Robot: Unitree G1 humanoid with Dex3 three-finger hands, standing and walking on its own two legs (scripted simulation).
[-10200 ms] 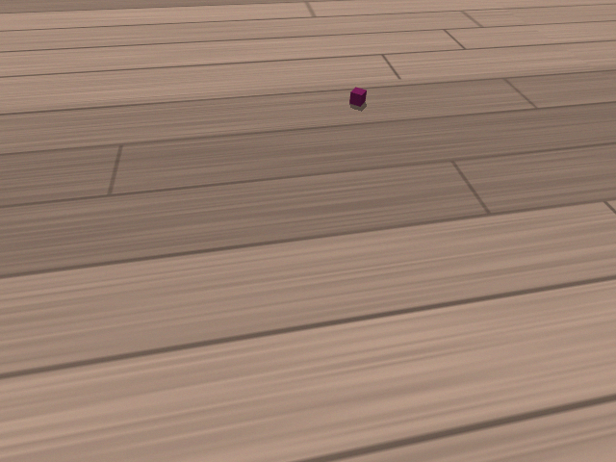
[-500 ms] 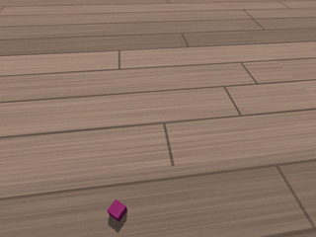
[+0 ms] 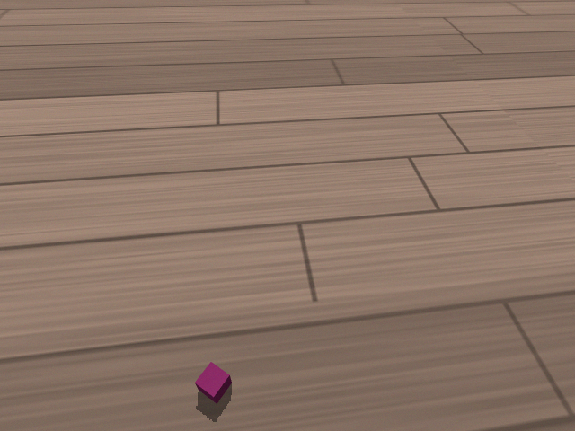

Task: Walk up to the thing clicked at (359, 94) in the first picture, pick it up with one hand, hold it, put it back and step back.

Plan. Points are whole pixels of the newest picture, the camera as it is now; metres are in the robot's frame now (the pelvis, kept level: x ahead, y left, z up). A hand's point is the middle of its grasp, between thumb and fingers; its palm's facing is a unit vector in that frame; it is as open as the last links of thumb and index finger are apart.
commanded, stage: stand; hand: left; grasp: from above
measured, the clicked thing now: (213, 382) +0.41 +0.24 -0.74
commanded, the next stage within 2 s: rise first in 0.04 s
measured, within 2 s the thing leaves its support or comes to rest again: neither
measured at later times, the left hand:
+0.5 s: hand out of the picture +0.15 +0.25 -0.19, palm faces -0.03 -0.91 -0.41, open 10.9 cm
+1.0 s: hand out of the picture +0.13 +0.27 -0.25, palm faces -0.08 -0.82 -0.56, open 14.0 cm
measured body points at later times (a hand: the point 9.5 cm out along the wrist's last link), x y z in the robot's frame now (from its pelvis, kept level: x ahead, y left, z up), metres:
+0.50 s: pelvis -0.02 +0.00 -0.03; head +0.05 +0.01 +0.41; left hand +0.15 +0.30 -0.16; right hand +0.08 -0.26 -0.15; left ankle +0.01 +0.12 -0.75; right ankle -0.03 -0.13 -0.75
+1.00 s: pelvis -0.01 +0.00 -0.09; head +0.09 +0.02 +0.34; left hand +0.14 +0.31 -0.21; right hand +0.15 -0.25 -0.19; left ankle +0.01 +0.12 -0.75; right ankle -0.03 -0.13 -0.75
